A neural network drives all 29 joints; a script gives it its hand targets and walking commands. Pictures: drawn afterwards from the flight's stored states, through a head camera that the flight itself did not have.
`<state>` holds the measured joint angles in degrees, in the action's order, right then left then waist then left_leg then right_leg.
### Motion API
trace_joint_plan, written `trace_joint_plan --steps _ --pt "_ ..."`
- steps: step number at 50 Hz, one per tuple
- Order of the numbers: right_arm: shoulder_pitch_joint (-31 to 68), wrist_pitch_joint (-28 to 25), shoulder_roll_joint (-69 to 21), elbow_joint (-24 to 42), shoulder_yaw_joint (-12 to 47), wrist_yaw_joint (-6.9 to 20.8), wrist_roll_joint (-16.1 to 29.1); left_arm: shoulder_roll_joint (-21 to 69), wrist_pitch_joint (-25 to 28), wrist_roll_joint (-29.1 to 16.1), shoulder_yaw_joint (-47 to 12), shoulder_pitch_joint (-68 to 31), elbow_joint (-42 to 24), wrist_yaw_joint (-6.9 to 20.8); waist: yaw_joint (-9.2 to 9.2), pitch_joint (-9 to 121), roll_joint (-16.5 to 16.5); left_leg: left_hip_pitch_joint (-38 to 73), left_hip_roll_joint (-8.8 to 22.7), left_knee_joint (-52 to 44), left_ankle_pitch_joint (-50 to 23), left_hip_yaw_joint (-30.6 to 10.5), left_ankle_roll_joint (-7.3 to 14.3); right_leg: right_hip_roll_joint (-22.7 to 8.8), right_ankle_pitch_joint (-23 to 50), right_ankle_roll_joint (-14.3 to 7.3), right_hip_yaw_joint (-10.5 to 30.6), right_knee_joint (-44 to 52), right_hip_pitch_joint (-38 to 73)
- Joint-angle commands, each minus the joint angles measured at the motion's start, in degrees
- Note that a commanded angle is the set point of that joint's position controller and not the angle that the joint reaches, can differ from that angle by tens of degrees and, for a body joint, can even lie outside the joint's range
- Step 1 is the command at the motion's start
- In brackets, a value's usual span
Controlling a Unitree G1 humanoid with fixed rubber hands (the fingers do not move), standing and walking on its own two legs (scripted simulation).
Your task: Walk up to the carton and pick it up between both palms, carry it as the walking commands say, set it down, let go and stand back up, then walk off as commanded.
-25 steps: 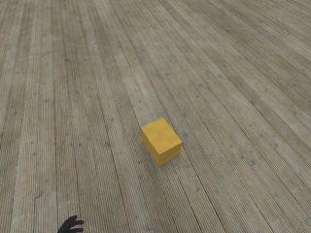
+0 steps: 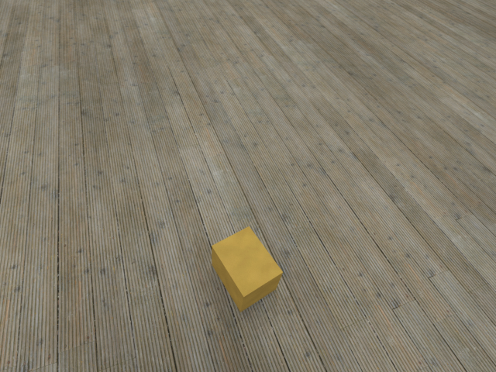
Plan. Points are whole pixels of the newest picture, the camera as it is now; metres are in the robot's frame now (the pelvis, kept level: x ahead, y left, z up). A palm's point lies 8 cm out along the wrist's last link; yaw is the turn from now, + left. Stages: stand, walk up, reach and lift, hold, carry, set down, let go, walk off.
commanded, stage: walk up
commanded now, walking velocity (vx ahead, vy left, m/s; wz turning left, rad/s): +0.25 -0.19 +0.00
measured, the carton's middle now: (244, 268) +0.59 -0.02 -0.68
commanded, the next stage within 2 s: none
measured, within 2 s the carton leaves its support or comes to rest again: neither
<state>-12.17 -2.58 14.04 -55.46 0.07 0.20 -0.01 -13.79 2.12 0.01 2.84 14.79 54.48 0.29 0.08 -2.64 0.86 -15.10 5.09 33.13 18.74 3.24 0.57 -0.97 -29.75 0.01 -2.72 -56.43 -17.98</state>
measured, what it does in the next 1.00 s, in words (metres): steps on the spot: right foot, then left foot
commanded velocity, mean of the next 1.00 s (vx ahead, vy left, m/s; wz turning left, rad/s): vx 0.08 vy -0.04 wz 0.00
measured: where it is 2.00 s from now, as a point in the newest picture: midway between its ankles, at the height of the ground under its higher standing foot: outside the picture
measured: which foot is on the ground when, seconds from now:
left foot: down 0.00-0.26, up 0.28-0.52, down 0.54-1.00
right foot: up 0.00-0.24, down 0.26-1.00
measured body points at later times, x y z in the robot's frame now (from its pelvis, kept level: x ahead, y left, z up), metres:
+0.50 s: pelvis +0.07 -0.06 -0.01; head +0.11 -0.09 +0.44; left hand +0.13 +0.21 -0.14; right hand +0.15 -0.30 -0.17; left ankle +0.04 +0.06 -0.72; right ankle +0.06 -0.18 -0.74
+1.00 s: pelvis +0.05 -0.07 +0.00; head +0.07 -0.08 +0.45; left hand +0.09 +0.19 -0.15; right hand +0.11 -0.31 -0.16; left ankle +0.07 +0.05 -0.74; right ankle +0.06 -0.18 -0.74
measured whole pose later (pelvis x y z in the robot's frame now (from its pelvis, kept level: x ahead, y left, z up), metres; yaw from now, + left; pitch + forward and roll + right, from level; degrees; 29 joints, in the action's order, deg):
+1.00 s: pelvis +0.05 -0.07 +0.00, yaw +0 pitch -1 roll +1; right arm -10.6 1.1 12.9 -59.1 0.1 -1.0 0.0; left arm -12.3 0.6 0.0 1.9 11.7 61.5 -0.8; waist 0.0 -3.2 -0.9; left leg -13.9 -0.4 28.9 13.8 1.8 0.6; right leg -2.5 -15.5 0.0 -3.8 -31.0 -14.2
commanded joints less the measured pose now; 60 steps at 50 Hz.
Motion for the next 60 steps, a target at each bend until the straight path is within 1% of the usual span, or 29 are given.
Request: trace_joint_plan --steps 1,3,10,11,12,13,14,15,16,17,18,19,21,24,26,28,30,35,36,37,38,40,43,48,49,52,54,56,60 --pt "-7.3 0.0 9.7 0.5 -4.3 -1.9 -2.0 -3.0 -3.0 1.6 1.6 -2.8 -3.4 1.5 1.48 -0.8 -12.9 12.8 15.5 -13.2 -49.9 -13.7 5.7 -3.3 5.5 2.5 3.6 -3.7 -15.3" --pt "-10.2 -0.3 9.8 -0.3 -4.8 -2.0 -2.1 -1.8 -2.7 1.1 1.1 -4.3 -3.8 2.2 3.17 2.9 -17.3 15.1 14.5 -13.4 -49.8 -10.4 5.9 -2.6 7.4 2.4 0.7 3.1 -12.6" --pt "-6.0 0.8 8.9 1.8 -4.5 -0.8 -2.0 -0.6 -2.0 0.4 -0.5 -4.3 -3.3 2.6 1.12 -0.4 -18.8 3.2 10.3 -11.1 -25.9 -2.7 2.3 0.6 14.8 2.3 -6.0 28.2 3.9" --pt "-4.9 0.8 9.2 3.1 -4.8 -0.8 -1.5 -2.6 -0.9 1.0 -0.2 0.9 -2.5 1.6 -1.28 5.8 -13.2 5.4 7.4 -2.7 -27.4 -1.4 0.4 0.5 20.2 1.4 -5.5 36.2 13.2" --pt "-4.7 0.8 4.3 3.1 -3.8 -0.4 -0.9 -7.2 0.2 2.2 1.0 6.4 -1.1 0.8 -4.70 12.6 -5.7 -3.2 1.8 7.7 -13.3 2.1 -1.7 -11.1 28.9 -0.8 6.4 38.0 26.8" --pt "-6.9 1.1 0.6 5.3 -3.0 -0.6 -1.2 -12.4 0.8 2.3 1.9 11.1 -0.6 0.0 -4.87 14.8 10.2 -14.4 -2.7 18.0 16.0 0.4 -3.1 -25.3 40.0 -5.6 25.5 40.5 29.8" --pt "-5.5 2.6 4.0 4.7 -3.7 -0.9 -1.5 -13.2 0.6 2.4 2.1 9.9 0.5 0.2 -3.86 11.8 7.0 -13.2 0.2 24.2 15.4 -5.1 -2.5 -25.2 30.0 -7.6 27.0 42.9 23.8" --pt "-4.7 3.4 4.7 5.1 -4.1 -0.3 -2.7 -12.4 0.7 3.1 1.7 6.0 -0.2 0.0 -2.55 5.0 3.8 -14.9 -0.7 25.6 12.0 -4.7 -2.9 -23.5 22.6 -4.3 25.6 45.5 16.0" --pt "-1.8 3.6 4.6 4.9 -4.4 -0.3 -2.0 -11.3 0.4 1.9 1.7 4.6 -0.5 -0.2 -2.75 1.7 7.1 -15.9 0.7 27.2 8.2 -5.8 -3.4 -21.1 21.5 -6.6 20.2 44.8 14.2" --pt "-4.2 3.0 3.9 3.1 -2.9 -0.4 -1.6 -10.4 0.9 1.9 1.5 -0.4 -1.5 -0.5 -0.64 0.2 14.4 -16.5 1.9 25.3 7.0 -4.0 -2.5 -17.5 28.4 -8.3 18.0 43.6 14.5" --pt "-4.8 3.7 4.1 1.7 -3.6 -0.8 -1.0 -4.6 0.0 1.3 -0.9 -3.7 0.4 -1.4 1.53 -5.0 11.6 -9.3 0.6 20.7 7.0 -4.8 -3.7 -14.9 67.2 -6.4 8.8 38.0 8.6" --pt "-6.3 3.1 3.1 1.3 -2.5 -0.9 0.1 -5.8 0.5 0.9 -0.4 -3.4 -0.5 -1.1 1.68 0.3 14.5 -7.9 -1.6 16.8 8.7 -2.4 -4.2 -13.5 80.0 -7.3 4.8 35.6 12.0" --pt "-3.8 3.9 2.9 3.2 -2.5 -0.7 0.2 -4.9 0.3 0.8 -0.6 -0.7 0.4 -1.3 0.43 4.0 12.8 -5.2 -4.0 10.4 9.5 -0.7 -3.4 -13.1 82.9 -8.5 6.0 33.1 15.9" --pt "-6.2 4.4 0.7 0.8 -1.8 -1.1 0.5 -5.6 -0.5 0.8 0.2 0.1 2.4 -1.9 0.87 8.8 16.3 -2.2 -3.7 0.5 8.5 -2.4 -1.9 -14.5 74.6 -9.5 7.9 30.1 21.0" --pt "-7.1 3.0 1.3 -0.5 -1.9 -1.8 0.1 -7.3 -1.6 0.4 1.0 -1.4 2.9 -2.0 1.64 10.2 14.2 4.3 -3.5 -13.6 -9.3 -0.9 -1.2 -12.0 71.5 -6.5 3.9 25.6 20.5" --pt "-7.1 1.8 8.3 -1.1 -3.7 -2.2 -0.2 -3.8 -2.0 -0.3 0.4 -2.9 1.0 -2.4 1.34 11.4 -1.5 13.5 4.7 -10.4 -48.6 -6.3 1.3 -6.1 42.0 -2.2 0.9 22.4 10.3" --pt "-2.6 2.1 8.5 0.0 -3.4 -1.6 -1.0 -1.8 -2.7 -0.6 -0.5 -2.8 1.6 -2.5 0.71 8.0 -9.5 14.0 6.6 -8.1 -54.5 -10.1 4.1 -2.2 16.9 -1.7 -0.3 27.3 6.4" --pt "-0.9 2.4 5.0 -0.4 -2.8 -2.6 -0.9 -3.1 -2.2 0.4 -0.3 -0.2 3.4 -2.0 0.58 7.0 -12.8 7.7 1.9 -11.7 -29.1 -7.4 2.0 -5.4 27.7 -2.9 2.8 30.9 11.1" --pt "0.3 2.3 4.9 -1.2 -2.4 -2.4 -0.9 -5.0 -2.2 0.1 0.0 -0.8 3.3 -1.9 -0.93 8.0 -8.6 8.0 1.3 -11.3 -28.1 -7.8 2.3 -5.7 28.6 -2.6 2.4 31.5 11.9" --pt "0.0 2.5 4.9 -1.4 -2.8 -2.3 -0.7 -5.0 -2.0 0.1 -0.3 0.2 3.5 -1.9 -0.40 7.9 -11.1 8.2 1.1 -11.4 -27.8 -6.7 1.6 -6.6 32.5 -2.9 3.2 31.6 12.9" --pt "-0.5 2.3 2.8 -2.0 -2.3 -2.3 -0.8 -5.1 -1.8 0.1 0.2 1.0 4.9 -1.9 -1.36 8.3 -5.9 5.4 0.6 -11.4 -26.9 -7.3 1.8 -6.6 32.6 -2.5 2.3 32.1 15.7" --pt "-0.4 2.6 4.2 -1.7 -2.5 -2.5 -0.5 -5.9 -1.9 0.4 -0.1 -0.2 4.2 -2.2 0.01 6.5 -4.6 5.8 -0.1 -11.8 -23.7 -6.3 1.5 -7.4 34.5 -3.0 3.9 33.9 13.9" --pt "-2.0 2.9 3.5 -3.1 -2.1 -2.3 -1.0 -5.7 -2.4 0.1 0.3 -0.7 4.8 -2.1 0.63 3.6 -6.5 3.2 0.6 -13.3 -17.1 -7.5 0.9 -6.5 22.8 -3.6 3.0 33.5 11.9" --pt "-2.9 3.3 1.4 -3.5 -2.6 -2.2 -1.0 -2.7 -1.8 0.8 -0.7 -1.4 5.4 -1.9 1.17 4.6 5.8 6.0 -0.8 -11.0 -12.9 -5.0 1.0 -8.4 24.3 -4.0 5.5 38.8 10.9" --pt "-3.0 3.5 1.1 -3.1 -2.4 -2.1 -1.2 -2.8 -1.9 0.6 -0.7 -1.5 6.0 -1.9 1.09 2.1 2.5 4.1 -1.2 -11.4 -12.7 -5.5 0.0 -8.6 24.4 -3.8 6.4 38.3 9.5" --pt "-3.5 3.6 -0.4 -4.1 -1.7 -1.8 -1.1 -3.5 -2.2 0.6 -0.2 -2.4 6.0 -2.1 1.42 3.2 8.2 4.7 -2.3 -10.8 -8.8 -4.5 0.3 -8.5 15.1 -4.4 6.0 41.1 7.5" --pt "-2.6 3.4 1.7 -3.5 -2.1 -1.7 -1.7 -1.4 -3.0 0.9 -0.6 -0.5 6.5 -2.0 0.55 -1.6 3.8 2.3 -1.9 -12.0 -6.0 -5.1 0.4 -8.3 8.6 -3.7 7.8 41.9 3.7" --pt "-2.0 3.3 1.7 -3.8 -2.5 -2.0 -1.3 -3.2 -2.8 0.9 -0.5 -0.2 6.2 -2.3 0.25 0.4 6.8 4.6 -1.6 -10.8 -8.5 -4.5 0.9 -9.0 9.7 -3.8 8.4 43.0 4.1" --pt "-5.0 3.4 2.2 -4.0 -3.0 -1.6 -1.9 -2.7 -3.1 1.3 -0.5 -1.4 6.8 -2.1 1.43 -0.4 3.4 5.1 -3.7 -10.2 -3.8 -3.3 0.2 -8.1 2.2 -3.5 8.5 44.4 1.1"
